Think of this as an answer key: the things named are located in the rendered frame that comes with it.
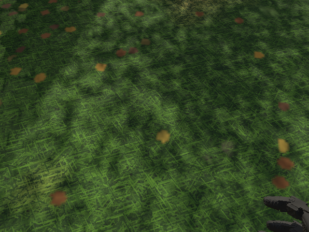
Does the robot right hand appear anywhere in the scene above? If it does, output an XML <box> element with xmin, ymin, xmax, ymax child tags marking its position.
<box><xmin>257</xmin><ymin>195</ymin><xmax>309</xmax><ymax>232</ymax></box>

